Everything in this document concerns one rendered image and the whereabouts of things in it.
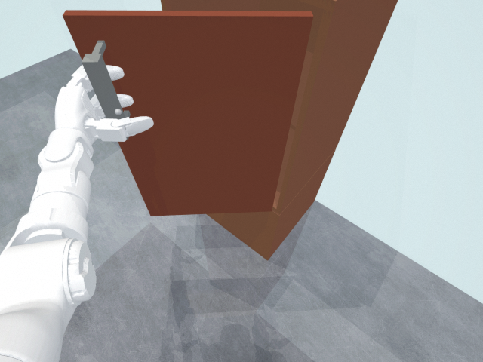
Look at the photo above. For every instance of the robot left hand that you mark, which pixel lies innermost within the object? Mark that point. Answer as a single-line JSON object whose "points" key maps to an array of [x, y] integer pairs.
{"points": [[74, 110]]}

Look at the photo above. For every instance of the handle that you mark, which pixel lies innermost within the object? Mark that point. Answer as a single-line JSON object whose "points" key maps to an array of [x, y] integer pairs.
{"points": [[101, 82]]}

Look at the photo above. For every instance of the robot left upper arm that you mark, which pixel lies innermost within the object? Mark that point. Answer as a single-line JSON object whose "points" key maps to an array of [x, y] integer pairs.
{"points": [[41, 284]]}

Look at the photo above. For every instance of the robot left forearm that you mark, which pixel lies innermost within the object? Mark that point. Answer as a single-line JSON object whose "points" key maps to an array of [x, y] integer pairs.
{"points": [[60, 202]]}

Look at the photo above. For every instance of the cupboard door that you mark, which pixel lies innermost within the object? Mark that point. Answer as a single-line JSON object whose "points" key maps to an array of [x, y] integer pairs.
{"points": [[220, 87]]}

